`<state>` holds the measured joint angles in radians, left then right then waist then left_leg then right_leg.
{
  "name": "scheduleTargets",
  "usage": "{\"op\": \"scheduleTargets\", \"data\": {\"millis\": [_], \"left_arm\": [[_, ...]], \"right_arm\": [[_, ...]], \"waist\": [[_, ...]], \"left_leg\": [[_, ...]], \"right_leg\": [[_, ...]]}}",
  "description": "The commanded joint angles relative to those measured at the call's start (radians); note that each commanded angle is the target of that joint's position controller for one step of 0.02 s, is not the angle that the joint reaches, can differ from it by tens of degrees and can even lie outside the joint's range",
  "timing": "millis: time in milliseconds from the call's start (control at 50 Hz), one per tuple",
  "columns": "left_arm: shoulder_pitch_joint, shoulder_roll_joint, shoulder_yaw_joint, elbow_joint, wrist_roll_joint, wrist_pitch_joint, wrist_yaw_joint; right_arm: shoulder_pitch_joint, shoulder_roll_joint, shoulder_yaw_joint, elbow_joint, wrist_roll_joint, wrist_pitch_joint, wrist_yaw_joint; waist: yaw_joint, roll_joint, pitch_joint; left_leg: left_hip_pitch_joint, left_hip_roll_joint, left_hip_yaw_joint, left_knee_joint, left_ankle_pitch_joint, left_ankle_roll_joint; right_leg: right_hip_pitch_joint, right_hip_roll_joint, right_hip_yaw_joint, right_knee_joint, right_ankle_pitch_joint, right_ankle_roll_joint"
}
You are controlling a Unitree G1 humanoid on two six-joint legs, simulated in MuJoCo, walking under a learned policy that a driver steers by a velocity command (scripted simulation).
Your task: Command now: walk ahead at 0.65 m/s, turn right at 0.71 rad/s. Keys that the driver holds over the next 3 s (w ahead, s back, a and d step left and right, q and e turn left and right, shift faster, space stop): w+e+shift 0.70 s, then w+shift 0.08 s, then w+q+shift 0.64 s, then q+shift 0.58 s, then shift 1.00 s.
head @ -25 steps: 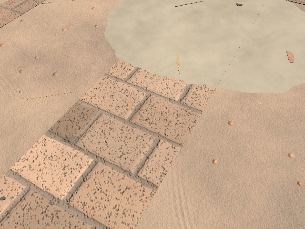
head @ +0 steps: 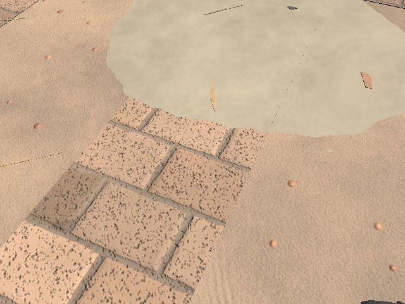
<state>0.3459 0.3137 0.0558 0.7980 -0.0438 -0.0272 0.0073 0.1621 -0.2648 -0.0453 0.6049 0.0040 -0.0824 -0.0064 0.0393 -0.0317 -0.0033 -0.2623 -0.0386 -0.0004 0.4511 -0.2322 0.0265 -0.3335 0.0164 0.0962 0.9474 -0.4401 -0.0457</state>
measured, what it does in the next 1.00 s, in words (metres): walks ahead, turning right: right foot, then left foot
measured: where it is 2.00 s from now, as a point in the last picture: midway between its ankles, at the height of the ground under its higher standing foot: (386, 112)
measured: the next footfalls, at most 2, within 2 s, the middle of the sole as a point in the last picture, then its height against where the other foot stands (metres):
right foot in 0.40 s outside the picture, level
left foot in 0.86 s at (309, 210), level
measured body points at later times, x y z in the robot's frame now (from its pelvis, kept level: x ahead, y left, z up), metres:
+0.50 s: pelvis +0.31 -0.15 -0.03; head +0.35 -0.17 +0.41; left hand +0.56 +0.05 -0.13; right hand +0.28 -0.44 -0.14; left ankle +0.21 +0.09 -0.61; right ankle +0.36 -0.22 -0.74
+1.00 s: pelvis +0.72 -0.35 -0.01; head +0.73 -0.38 +0.44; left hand +0.99 -0.23 -0.11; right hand +0.61 -0.62 -0.12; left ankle +0.83 -0.31 -0.74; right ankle +0.54 -0.34 -0.62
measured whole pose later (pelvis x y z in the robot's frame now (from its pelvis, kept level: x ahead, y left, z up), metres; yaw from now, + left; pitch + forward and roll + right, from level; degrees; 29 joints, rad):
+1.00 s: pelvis +0.72 -0.35 -0.01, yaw -42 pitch +0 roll +3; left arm 0.25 0.28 0.02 0.76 -0.01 -0.09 -0.01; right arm 0.31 -0.30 -0.06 0.71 0.00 -0.11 0.03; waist -0.03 -0.01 0.06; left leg -0.32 -0.12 -0.05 0.50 -0.18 0.05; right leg -0.31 0.05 0.10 1.28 -0.36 -0.09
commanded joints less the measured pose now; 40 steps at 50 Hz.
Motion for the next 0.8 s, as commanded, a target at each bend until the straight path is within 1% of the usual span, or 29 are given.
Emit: {"op": "scheduleTargets", "data": {"millis": [20, 60, 80, 140, 180, 220, 280, 300, 320, 340, 360, 380, 400, 420, 440, 460, 480, 500, 520, 540, 580, 620, 660, 680, 700, 720, 760, 780, 800], "left_arm": [[-0.105, 0.100, 0.025, -0.117, 0.009, -0.027, -0.010], [-0.136, 0.061, 0.015, -0.138, 0.002, -0.015, -0.024], [-0.142, 0.045, 0.010, -0.150, 0.000, -0.010, -0.030], [-0.180, 0.036, 0.005, -0.185, 0.000, -0.001, -0.037], [-0.215, 0.036, 0.001, -0.204, 0.003, -0.002, -0.042], [-0.278, 0.034, -0.006, -0.225, 0.007, -0.006, -0.056], [-0.372, 0.017, -0.018, -0.258, 0.003, -0.014, -0.085], [-0.370, 0.025, -0.015, -0.262, 0.000, -0.016, -0.091], [-0.357, 0.046, -0.006, -0.266, -0.004, -0.016, -0.091], [-0.309, 0.078, 0.009, -0.265, -0.011, -0.011, -0.086], [-0.185, 0.125, 0.034, -0.245, -0.019, -0.003, -0.081], [0.022, 0.198, 0.072, -0.197, -0.018, 0.009, -0.073], [0.225, 0.271, 0.114, -0.131, -0.020, 0.032, -0.052], [0.120, 0.368, 0.125, -0.151, -0.018, 0.035, -0.037], [0.126, 0.292, 0.095, -0.204, 0.010, 0.002, -0.047], [0.142, 0.221, 0.079, -0.191, 0.026, -0.023, -0.052], [0.115, 0.215, 0.073, -0.172, 0.036, -0.047, -0.058], [0.037, 0.167, 0.059, -0.177, 0.038, -0.059, -0.057], [-0.027, 0.156, 0.053, -0.199, 0.050, -0.063, -0.051], [-0.059, 0.132, 0.046, -0.208, 0.047, -0.062, -0.047], [-0.053, 0.110, 0.036, -0.195, 0.023, -0.062, -0.032], [-0.017, 0.110, 0.034, -0.175, 0.015, -0.062, -0.013], [0.015, 0.113, 0.035, -0.150, 0.017, -0.052, 0.002], [0.037, 0.124, 0.040, -0.139, 0.013, -0.048, 0.004], [0.059, 0.133, 0.044, -0.127, 0.007, -0.046, 0.004], [0.074, 0.131, 0.044, -0.112, 0.004, -0.047, 0.005], [0.103, 0.104, 0.039, -0.079, 0.000, -0.048, 0.012], [0.115, 0.094, 0.038, -0.062, 0.001, -0.044, 0.018], [0.121, 0.098, 0.040, -0.048, 0.010, -0.037, 0.022]], "right_arm": [[0.146, -0.114, -0.049, 0.005, -0.002, -0.022, -0.004], [0.132, -0.092, -0.044, 0.021, -0.006, -0.026, 0.001], [0.132, -0.097, -0.046, 0.028, -0.005, -0.030, 0.002], [0.126, -0.124, -0.054, 0.054, -0.013, -0.034, 0.001], [0.129, -0.141, -0.057, 0.071, -0.019, -0.032, -0.001], [0.140, -0.160, -0.059, 0.088, -0.019, -0.032, -0.002], [0.180, -0.193, -0.066, 0.119, -0.009, -0.023, -0.002], [0.168, -0.212, -0.068, 0.121, -0.009, -0.015, 0.000], [0.170, -0.240, -0.073, 0.124, -0.008, -0.008, 0.000], [0.169, -0.271, -0.079, 0.126, -0.004, 0.004, -0.002], [0.155, -0.299, -0.085, 0.121, 0.001, 0.017, -0.002], [0.129, -0.317, -0.089, 0.106, 0.011, 0.021, -0.002], [0.130, -0.267, -0.072, 0.094, 0.008, 0.004, -0.007], [0.220, -0.082, -0.019, 0.025, -0.004, -0.033, 0.005], [0.175, -0.136, -0.005, -0.008, 0.011, -0.087, 0.009], [0.011, -0.192, -0.017, -0.049, 0.043, -0.106, 0.005], [-0.020, -0.168, -0.010, -0.065, 0.048, -0.112, -0.003], [-0.005, -0.156, -0.008, -0.038, 0.015, -0.106, -0.013], [0.056, -0.151, -0.012, -0.022, 0.003, -0.092, -0.008], [0.072, -0.161, -0.017, -0.008, -0.003, -0.073, -0.003], [0.039, -0.153, -0.017, -0.007, -0.019, -0.050, -0.002], [-0.097, -0.127, -0.006, -0.058, -0.033, -0.048, -0.001], [-0.204, -0.082, 0.005, -0.091, -0.032, -0.056, 0.008], [-0.246, -0.069, 0.008, -0.106, -0.027, -0.060, 0.015], [-0.280, -0.068, 0.007, -0.120, -0.018, -0.066, 0.020], [-0.292, -0.080, 0.000, -0.124, -0.005, -0.071, 0.023], [-0.309, -0.110, -0.012, -0.128, 0.011, -0.077, 0.029], [-0.313, -0.120, -0.017, -0.130, 0.015, -0.079, 0.032], [-0.287, -0.134, -0.024, -0.124, 0.020, -0.080, 0.033]], "waist": [[-0.108, 0.155, 0.030], [-0.095, 0.143, 0.072], [-0.091, 0.139, 0.075], [-0.077, 0.112, 0.109], [-0.078, 0.100, 0.138], [-0.090, 0.074, 0.166], [-0.111, 0.045, 0.201], [-0.092, 0.056, 0.193], [-0.068, 0.088, 0.154], [-0.022, 0.139, 0.098], [0.058, 0.183, 0.018], [0.168, 0.192, -0.095], [0.245, 0.108, -0.171], [0.050, -0.306, -0.198], [0.095, -0.166, -0.433], [0.126, -0.054, -0.269], [0.061, 0.046, -0.110], [0.005, 0.103, -0.062], [-0.059, 0.058, -0.032], [-0.078, 0.034, 0.004], [-0.082, 0.040, 0.068], [-0.040, 0.034, 0.137], [0.004, -0.004, 0.141], [0.028, -0.014, 0.132], [0.047, -0.018, 0.120], [0.057, -0.033, 0.109], [0.067, -0.065, 0.105], [0.065, -0.075, 0.109], [0.048, -0.093, 0.101]], "left_leg": [[0.415, 0.346, -0.397, -0.270, -0.302, 0.133], [0.326, 0.312, -0.259, -0.303, -0.164, 0.109], [0.301, 0.306, -0.208, -0.314, -0.117, 0.109], [0.251, 0.304, -0.076, -0.346, -0.014, 0.115], [0.230, 0.295, 0.021, -0.359, 0.055, 0.107], [0.220, 0.280, 0.115, -0.372, 0.108, 0.086], [0.284, 0.288, 0.208, -0.379, 0.212, 0.059], [0.299, 0.285, 0.243, -0.347, 0.404, 0.049], [0.330, 0.292, 0.257, -0.286, 0.713, 0.045], [0.377, 0.302, 0.266, -0.184, 1.029, 0.042], [0.380, 0.312, 0.273, -0.001, 1.242, 0.042], [0.270, 0.310, 0.265, 0.256, 1.294, 0.037], [-0.013, 0.251, 0.240, 0.592, 0.906, -0.007], [-0.462, 0.005, 0.162, 1.085, -0.246, -0.078], [-0.544, 0.002, -0.150, 1.140, -0.241, -0.027], [-0.583, 0.042, -0.163, 1.079, -0.165, 0.008], [-0.567, 0.069, -0.149, 0.978, -0.122, 0.018], [-0.483, 0.118, -0.158, 0.890, -0.087, 0.019], [-0.400, 0.136, -0.175, 0.837, -0.056, 0.008], [-0.371, 0.142, -0.170, 0.792, -0.048, -0.011], [-0.350, 0.148, -0.138, 0.667, -0.025, -0.049], [-0.335, 0.114, -0.083, 0.475, 0.111, -0.084], [-0.270, 0.066, -0.054, 0.291, 0.294, -0.101], [-0.225, 0.042, -0.038, 0.213, 0.352, -0.102], [-0.169, 0.022, -0.039, 0.153, 0.397, -0.100], [-0.140, 0.016, -0.043, 0.106, 0.438, -0.097], [-0.147, 0.037, -0.073, 0.038, 0.475, -0.083], [-0.171, 0.047, -0.078, 0.013, 0.460, -0.073], [-0.189, 0.048, -0.062, 0.002, 0.420, -0.058]], "right_leg": [[-0.563, -0.126, 0.023, 0.239, 0.108, 0.018], [-0.555, -0.167, 0.005, 0.266, 0.180, 0.028], [-0.559, -0.175, -0.004, 0.281, 0.213, 0.036], [-0.599, -0.187, 0.001, 0.266, 0.310, 0.070], [-0.595, -0.183, -0.015, 0.193, 0.390, 0.079], [-0.554, -0.174, -0.069, 0.078, 0.466, 0.061], [-0.487, -0.151, -0.147, -0.103, 0.486, 0.001], [-0.418, -0.120, -0.188, -0.153, 0.460, -0.026], [-0.333, -0.071, -0.236, -0.163, 0.424, -0.051], [-0.253, -0.017, -0.272, -0.148, 0.356, -0.077], [-0.101, 0.033, -0.294, -0.131, 0.279, -0.105], [0.197, 0.073, -0.288, -0.148, 0.243, -0.145], [0.582, 0.058, -0.156, -0.201, 0.248, -0.178], [0.829, -0.188, 0.427, -0.425, -0.045, -0.372], [0.879, -0.290, 0.844, -0.644, -0.425, -0.412], [0.746, -0.277, 0.797, -0.722, -0.393, -0.326], [0.551, -0.258, 0.718, -0.742, -0.248, -0.302], [0.399, -0.214, 0.589, -0.714, -0.099, -0.277], [0.269, -0.163, 0.504, -0.706, -0.012, -0.282], [0.197, -0.127, 0.451, -0.730, 0.020, -0.284], [0.089, -0.092, 0.360, -0.764, 0.107, -0.278], [-0.010, -0.040, 0.275, -0.780, 0.243, -0.260], [-0.055, 0.005, 0.225, -0.751, 0.303, -0.218], [-0.067, 0.008, 0.227, -0.754, 0.290, -0.197], [-0.073, 0.000, 0.247, -0.758, 0.262, -0.183], [-0.043, -0.016, 0.257, -0.755, 0.252, -0.174], [0.086, -0.058, 0.280, -0.717, 0.275, -0.159], [0.170, -0.083, 0.288, -0.694, 0.335, -0.154], [0.265, -0.112, 0.277, -0.665, 0.470, -0.149]]}}
Over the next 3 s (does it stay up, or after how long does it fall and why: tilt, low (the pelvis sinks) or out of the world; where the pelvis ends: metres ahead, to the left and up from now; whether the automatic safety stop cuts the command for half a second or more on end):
stays up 1.40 -0.74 0.00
